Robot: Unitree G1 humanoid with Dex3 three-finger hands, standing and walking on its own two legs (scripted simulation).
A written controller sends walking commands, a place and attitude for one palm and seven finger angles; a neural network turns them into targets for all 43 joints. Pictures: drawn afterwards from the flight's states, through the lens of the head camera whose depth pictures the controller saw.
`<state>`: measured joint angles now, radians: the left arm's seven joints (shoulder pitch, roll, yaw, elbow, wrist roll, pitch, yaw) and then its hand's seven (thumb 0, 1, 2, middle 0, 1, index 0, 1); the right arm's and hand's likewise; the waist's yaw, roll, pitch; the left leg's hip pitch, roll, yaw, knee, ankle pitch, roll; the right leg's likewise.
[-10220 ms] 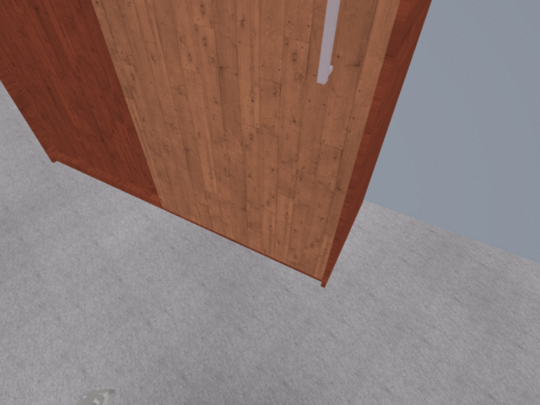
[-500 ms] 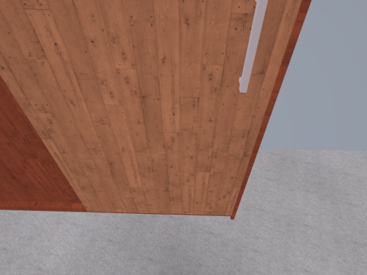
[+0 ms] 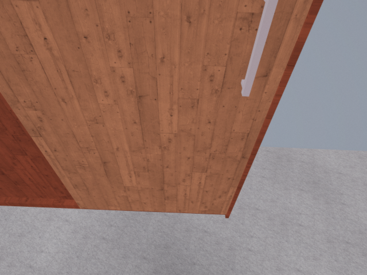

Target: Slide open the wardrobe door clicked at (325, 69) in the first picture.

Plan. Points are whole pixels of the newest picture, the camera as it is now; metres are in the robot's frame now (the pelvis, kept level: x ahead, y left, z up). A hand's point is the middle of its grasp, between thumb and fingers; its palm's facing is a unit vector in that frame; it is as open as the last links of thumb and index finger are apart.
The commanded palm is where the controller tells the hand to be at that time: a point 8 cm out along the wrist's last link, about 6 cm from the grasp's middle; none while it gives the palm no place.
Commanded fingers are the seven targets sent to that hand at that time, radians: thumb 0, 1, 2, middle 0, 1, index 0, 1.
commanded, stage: come to a stop and stand still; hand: right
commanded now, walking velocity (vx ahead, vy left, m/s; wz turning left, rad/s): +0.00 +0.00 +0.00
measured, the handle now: (255, 49) +0.56 -0.13 +0.24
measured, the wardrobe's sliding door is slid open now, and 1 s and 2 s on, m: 0.00 0.00 0.00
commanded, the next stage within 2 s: look again from close up in 0.02 s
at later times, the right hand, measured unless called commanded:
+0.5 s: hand out of the picture +0.00 -0.15 -0.17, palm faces +0.04 +0.98 -0.20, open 7.4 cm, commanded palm none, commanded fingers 0.00 -0.90 -0.90 0.20 0.30 0.20 0.30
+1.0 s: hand out of the picture +0.00 -0.14 -0.17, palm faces +0.05 +0.98 -0.19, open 7.4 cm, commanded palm none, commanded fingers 0.00 -0.90 -0.90 0.20 0.30 0.20 0.30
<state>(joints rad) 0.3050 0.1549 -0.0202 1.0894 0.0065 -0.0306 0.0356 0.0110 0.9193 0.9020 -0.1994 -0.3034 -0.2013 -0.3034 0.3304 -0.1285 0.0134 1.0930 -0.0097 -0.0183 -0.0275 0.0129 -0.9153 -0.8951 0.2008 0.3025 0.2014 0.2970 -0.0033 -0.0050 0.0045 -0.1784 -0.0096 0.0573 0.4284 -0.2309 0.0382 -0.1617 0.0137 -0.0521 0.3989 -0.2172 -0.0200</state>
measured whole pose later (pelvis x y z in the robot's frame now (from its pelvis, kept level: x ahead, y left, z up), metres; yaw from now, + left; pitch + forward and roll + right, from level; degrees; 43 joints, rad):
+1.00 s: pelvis +0.01 +0.04 +0.00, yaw -1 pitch -1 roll -1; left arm 0.31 0.16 -0.02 1.11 0.01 -0.02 0.03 0.00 0.91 0.90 -0.20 -0.30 -0.20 -0.30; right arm 0.31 -0.15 0.00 1.08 -0.01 -0.02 -0.03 0.01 -0.91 -0.90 0.20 0.30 0.20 0.30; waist -0.01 0.00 0.02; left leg -0.14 -0.06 0.09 0.38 -0.22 0.09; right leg -0.15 -0.04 -0.02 0.39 -0.22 0.03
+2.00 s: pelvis +0.04 +0.01 +0.00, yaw -2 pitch +0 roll +1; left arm 0.35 0.14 -0.02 1.12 0.02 0.00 0.01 0.00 0.91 0.90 -0.20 -0.30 -0.20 -0.30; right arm 0.38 -0.15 -0.02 1.08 -0.02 -0.02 -0.02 0.01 -0.91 -0.90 0.20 0.30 0.20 0.30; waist -0.03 0.02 0.00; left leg -0.12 -0.06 0.10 0.40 -0.29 0.08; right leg -0.25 -0.04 -0.05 0.63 -0.38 -0.01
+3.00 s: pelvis +0.13 -0.01 -0.01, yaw -3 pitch -1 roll +0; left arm 0.16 0.18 0.04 0.97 0.01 0.01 0.02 0.00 0.91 0.90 -0.20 -0.30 -0.20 -0.30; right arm 0.24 -0.21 -0.05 0.98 -0.02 0.04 -0.02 0.01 -0.91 -0.89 0.20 0.30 0.20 0.30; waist -0.03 0.06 0.07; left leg -0.34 0.05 0.05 0.60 -0.28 -0.01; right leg -0.24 0.00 -0.03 0.55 -0.29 0.00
